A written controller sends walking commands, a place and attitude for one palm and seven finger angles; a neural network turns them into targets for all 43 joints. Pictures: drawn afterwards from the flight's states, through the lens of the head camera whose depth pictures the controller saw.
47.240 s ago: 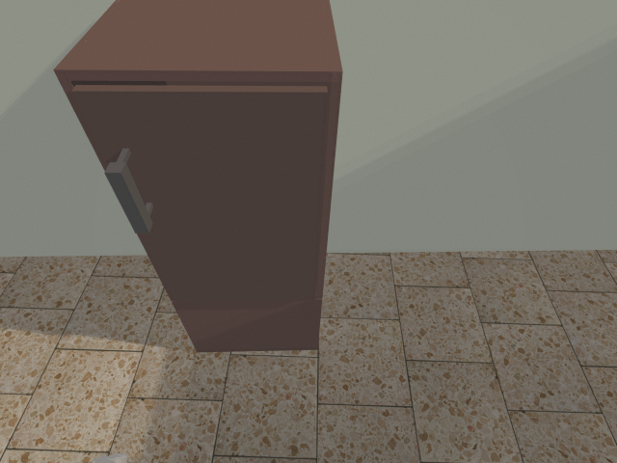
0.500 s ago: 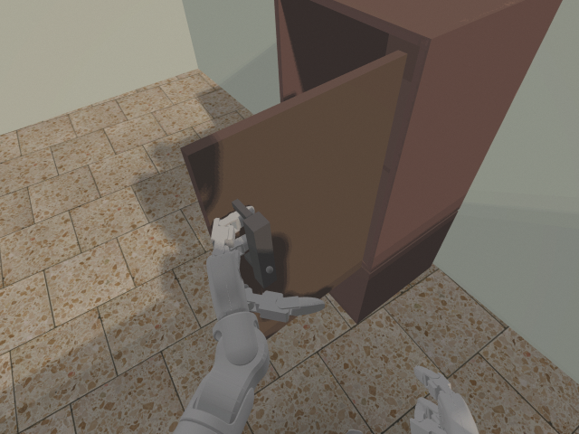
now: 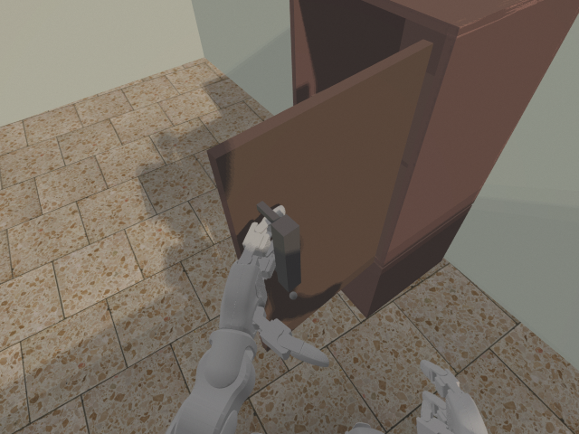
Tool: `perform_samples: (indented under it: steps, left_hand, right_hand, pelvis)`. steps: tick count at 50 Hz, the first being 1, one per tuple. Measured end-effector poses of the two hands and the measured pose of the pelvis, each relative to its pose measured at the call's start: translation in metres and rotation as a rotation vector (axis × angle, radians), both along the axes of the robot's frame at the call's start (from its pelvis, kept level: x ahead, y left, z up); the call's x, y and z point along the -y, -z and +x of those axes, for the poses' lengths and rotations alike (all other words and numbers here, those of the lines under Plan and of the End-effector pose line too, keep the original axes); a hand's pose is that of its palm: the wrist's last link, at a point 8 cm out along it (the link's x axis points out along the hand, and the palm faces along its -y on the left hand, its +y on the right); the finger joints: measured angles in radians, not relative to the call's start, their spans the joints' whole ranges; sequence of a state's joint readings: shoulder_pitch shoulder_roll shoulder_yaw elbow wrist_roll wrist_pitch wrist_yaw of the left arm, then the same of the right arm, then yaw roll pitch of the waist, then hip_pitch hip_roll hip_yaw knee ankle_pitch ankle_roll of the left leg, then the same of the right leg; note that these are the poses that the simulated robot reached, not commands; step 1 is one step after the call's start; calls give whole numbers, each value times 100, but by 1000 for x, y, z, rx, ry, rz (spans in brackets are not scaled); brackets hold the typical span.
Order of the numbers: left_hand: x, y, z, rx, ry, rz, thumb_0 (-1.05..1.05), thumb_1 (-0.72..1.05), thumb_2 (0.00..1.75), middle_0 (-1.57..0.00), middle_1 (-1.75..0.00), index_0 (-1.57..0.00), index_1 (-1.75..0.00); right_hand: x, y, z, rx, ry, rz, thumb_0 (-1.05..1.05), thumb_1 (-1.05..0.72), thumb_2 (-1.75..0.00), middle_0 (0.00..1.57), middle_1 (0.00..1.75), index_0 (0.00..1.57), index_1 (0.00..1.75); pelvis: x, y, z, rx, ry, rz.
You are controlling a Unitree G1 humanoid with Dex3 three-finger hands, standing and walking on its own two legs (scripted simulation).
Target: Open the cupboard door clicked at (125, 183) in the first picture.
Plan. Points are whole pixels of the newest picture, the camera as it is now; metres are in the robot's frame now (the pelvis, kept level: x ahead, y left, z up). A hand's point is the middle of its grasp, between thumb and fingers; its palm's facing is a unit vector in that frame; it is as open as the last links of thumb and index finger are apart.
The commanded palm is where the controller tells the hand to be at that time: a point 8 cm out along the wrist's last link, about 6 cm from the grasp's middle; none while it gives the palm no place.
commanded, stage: slide the hand sideways off the handle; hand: left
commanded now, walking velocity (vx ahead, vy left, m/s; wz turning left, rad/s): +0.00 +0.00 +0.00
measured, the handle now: (277, 247) +0.35 +0.04 +0.07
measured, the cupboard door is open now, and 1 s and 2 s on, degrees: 95 95 95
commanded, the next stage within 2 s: draw the hand back to the body in 0.90 s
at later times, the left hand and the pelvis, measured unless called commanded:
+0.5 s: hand (266, 315) +0.25 +0.05 +0.08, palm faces -0.07 -1.00 -0.01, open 16.3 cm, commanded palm +0.21 +0.11 +0.07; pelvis +0.02 -0.01 +0.00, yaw +0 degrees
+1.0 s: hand (220, 349) +0.21 +0.10 +0.07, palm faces -0.05 -1.00 -0.02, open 16.3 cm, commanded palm +0.18 +0.15 +0.07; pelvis +0.02 -0.01 -0.02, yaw +0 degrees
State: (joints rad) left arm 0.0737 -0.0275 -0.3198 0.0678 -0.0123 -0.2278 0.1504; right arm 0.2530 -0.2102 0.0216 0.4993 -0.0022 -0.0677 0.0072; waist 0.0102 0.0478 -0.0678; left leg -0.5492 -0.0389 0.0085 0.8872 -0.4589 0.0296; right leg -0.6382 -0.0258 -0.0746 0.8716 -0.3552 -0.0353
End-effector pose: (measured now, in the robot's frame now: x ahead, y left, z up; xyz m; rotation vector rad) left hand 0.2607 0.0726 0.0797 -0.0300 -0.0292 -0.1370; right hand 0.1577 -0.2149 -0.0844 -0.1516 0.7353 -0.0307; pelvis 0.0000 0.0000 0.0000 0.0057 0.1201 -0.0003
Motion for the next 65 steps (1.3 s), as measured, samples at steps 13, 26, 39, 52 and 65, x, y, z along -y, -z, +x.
perform_samples:
  steps: [13,26,39,52,65]
  left_hand:
    - [-7,0,-11,-15,-40,30,-2,-50,30,-14,-30,-15,-30]
    - [-31,1,-30,-40,-67,42,-2,-50,30,-17,-31,-17,-31]
    - [-67,3,-57,-60,-123,64,-2,-50,30,-16,-31,-17,-31]
    - [-81,7,-68,-42,-84,50,-2,-50,30,-15,-30,-15,-30]
    - [-111,-27,-68,-4,-108,80,-2,-50,30,-15,-30,-15,-30]
  right_hand:
    - [0,-6,11,13,4,4,1,-90,-90,21,30,20,30]
    - [9,-11,39,73,-26,-17,1,-90,-90,21,30,20,30]
    - [22,-9,40,97,-16,-40,1,-90,-90,21,30,20,30]
    - [20,-5,31,127,4,-55,1,-90,-90,21,30,20,30]
    - [-1,-21,29,164,23,-26,1,-90,-90,21,30,20,30]
  pelvis:
    - [4,0,10,-10,17,4]
    - [14,4,21,-32,5,3]
    - [20,9,25,-53,-4,-1]
    - [12,18,16,-64,-6,-14]
    - [-2,6,21,-16,2,-27]
